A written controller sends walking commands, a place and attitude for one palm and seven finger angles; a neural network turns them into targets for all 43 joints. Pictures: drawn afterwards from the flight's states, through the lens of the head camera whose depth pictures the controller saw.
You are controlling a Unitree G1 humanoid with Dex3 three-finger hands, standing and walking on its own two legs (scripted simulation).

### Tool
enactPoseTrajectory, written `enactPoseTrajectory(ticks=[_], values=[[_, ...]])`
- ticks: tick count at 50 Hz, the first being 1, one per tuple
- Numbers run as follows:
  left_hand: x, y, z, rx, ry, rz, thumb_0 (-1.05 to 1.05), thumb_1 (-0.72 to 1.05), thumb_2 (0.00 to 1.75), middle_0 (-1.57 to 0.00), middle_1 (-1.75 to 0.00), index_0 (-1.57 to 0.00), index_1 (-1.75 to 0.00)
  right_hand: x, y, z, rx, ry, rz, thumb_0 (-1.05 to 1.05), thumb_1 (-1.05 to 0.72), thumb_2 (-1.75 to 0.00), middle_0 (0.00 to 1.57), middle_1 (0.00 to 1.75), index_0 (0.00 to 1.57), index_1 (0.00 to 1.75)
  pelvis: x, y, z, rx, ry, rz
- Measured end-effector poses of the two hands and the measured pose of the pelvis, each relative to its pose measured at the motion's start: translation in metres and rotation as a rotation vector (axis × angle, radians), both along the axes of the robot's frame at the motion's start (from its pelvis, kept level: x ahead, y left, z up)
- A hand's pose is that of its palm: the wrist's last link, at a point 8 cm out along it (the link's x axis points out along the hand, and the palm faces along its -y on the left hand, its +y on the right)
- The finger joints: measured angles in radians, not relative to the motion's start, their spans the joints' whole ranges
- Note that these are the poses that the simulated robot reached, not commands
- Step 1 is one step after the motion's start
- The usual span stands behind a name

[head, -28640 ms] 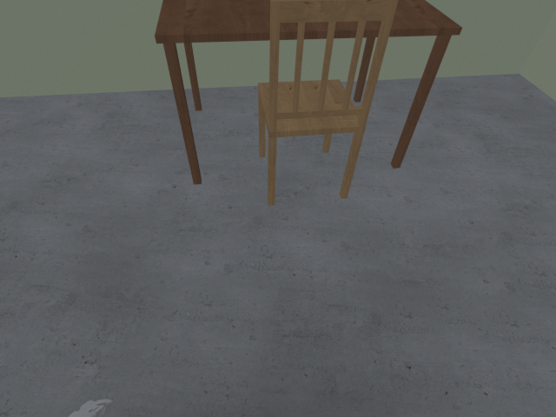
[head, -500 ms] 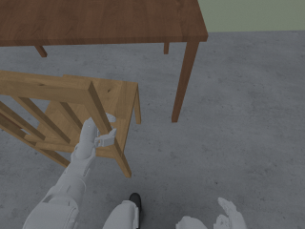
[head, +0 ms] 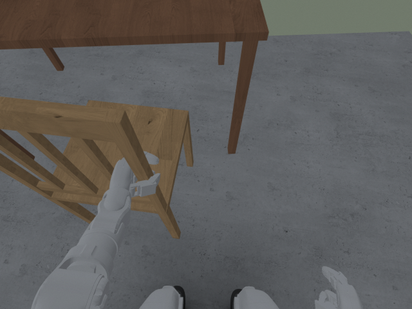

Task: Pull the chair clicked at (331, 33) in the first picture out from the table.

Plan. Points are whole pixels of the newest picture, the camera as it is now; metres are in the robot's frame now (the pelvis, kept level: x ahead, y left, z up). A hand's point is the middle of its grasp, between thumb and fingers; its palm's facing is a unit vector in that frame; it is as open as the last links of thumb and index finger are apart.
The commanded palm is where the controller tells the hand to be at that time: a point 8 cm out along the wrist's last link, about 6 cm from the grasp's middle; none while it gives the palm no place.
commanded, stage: step backward, pulling the chair out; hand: left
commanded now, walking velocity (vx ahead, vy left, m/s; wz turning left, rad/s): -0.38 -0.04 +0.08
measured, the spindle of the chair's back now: (67, 166) +0.41 +0.34 -0.07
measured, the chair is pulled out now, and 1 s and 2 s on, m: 0.21 0.42 0.54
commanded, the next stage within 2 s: stop walking, hand still on the chair in 1.62 s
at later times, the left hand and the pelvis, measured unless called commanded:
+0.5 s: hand (152, 232) +0.26 +0.12 -0.06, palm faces +0.00 -0.98 -0.18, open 6.3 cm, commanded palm +0.24 +0.17 -0.06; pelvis -0.10 -0.02 +0.00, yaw +2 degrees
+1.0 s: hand (148, 303) +0.13 +0.11 -0.06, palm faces -0.07 -0.98 -0.16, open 6.3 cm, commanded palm +0.14 +0.16 -0.06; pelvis -0.20 +0.00 -0.01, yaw +3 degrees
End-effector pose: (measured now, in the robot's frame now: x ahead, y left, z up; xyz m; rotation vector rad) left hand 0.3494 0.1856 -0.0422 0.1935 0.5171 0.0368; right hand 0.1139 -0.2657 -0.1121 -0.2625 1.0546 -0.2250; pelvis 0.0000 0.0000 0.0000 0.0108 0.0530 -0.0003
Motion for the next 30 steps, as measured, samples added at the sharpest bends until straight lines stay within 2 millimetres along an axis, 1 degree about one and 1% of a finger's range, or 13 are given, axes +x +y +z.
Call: enactPoseTrajectory(ticks=[3,6,9,13,17,20,22,25,30], values=[[-0.016,-0.002,0.000,-0.001,0.000,0.015,0.11,0.53,0.78,-0.30,-1.17,-0.50,-1.44,-0.012,0.011,-0.006,0.061,-0.005,-0.010,0.01,-0.91,-0.90,0.20,0.30,0.20,0.30,-0.011,-0.007,0.000,-0.022,-0.002,0.000],[-0.033,-0.005,0.000,-0.001,-0.005,0.012,0.11,0.52,0.80,-0.31,-1.17,-0.50,-1.44,-0.026,0.017,-0.011,0.087,0.009,-0.024,0.01,-0.91,-0.90,0.20,0.30,0.20,0.30,-0.022,-0.009,-0.001,-0.031,0.000,0.009],[-0.050,-0.007,0.000,-0.010,-0.003,0.004,0.12,0.52,0.80,-0.31,-1.18,-0.50,-1.44,-0.041,0.019,-0.014,0.069,0.038,-0.013,0.01,-0.91,-0.90,0.20,0.30,0.20,0.30,-0.032,-0.005,-0.001,-0.026,0.006,0.022],[-0.067,-0.008,0.000,-0.012,-0.009,-0.031,0.11,0.53,0.80,-0.29,-1.21,-0.50,-1.44,-0.057,0.022,-0.016,0.020,0.063,0.015,0.01,-0.91,-0.90,0.20,0.30,0.20,0.30,-0.047,0.004,-0.004,-0.022,0.007,0.051],[-0.083,-0.009,0.000,-0.020,-0.001,-0.032,0.12,0.53,0.80,-0.28,-1.22,-0.50,-1.44,-0.071,0.025,-0.012,0.027,0.062,0.026,0.01,-0.91,-0.90,0.20,0.30,0.20,0.30,-0.063,0.002,-0.002,0.001,0.008,0.035],[-0.094,-0.011,0.000,-0.025,0.003,-0.011,0.13,0.53,0.80,-0.29,-1.21,-0.50,-1.45,-0.081,0.027,-0.015,0.057,0.052,0.037,0.01,-0.91,-0.90,0.20,0.30,0.20,0.30,-0.074,-0.005,-0.001,-0.001,0.018,0.036],[-0.100,-0.013,0.000,-0.018,0.000,-0.001,0.13,0.52,0.80,-0.30,-1.20,-0.50,-1.45,-0.090,0.025,-0.020,0.083,0.048,0.039,0.01,-0.91,-0.90,0.20,0.30,0.20,0.30,-0.082,-0.011,-0.003,0.005,0.018,0.029],[-0.111,-0.018,0.001,-0.015,0.007,0.013,0.13,0.53,0.79,-0.32,-1.17,-0.50,-1.45,-0.105,0.018,-0.024,0.104,0.048,0.013,0.01,-0.91,-0.90,0.20,0.30,0.20,0.30,-0.097,-0.017,-0.001,-0.028,0.005,0.028],[-0.131,-0.027,0.002,-0.024,0.023,0.012,0.14,0.54,0.76,-0.30,-1.16,-0.50,-1.44,-0.131,0.000,-0.016,0.064,0.068,-0.008,0.01,-0.91,-0.90,0.20,0.30,0.20,0.30,-0.118,-0.017,0.005,0.005,0.019,0.041]])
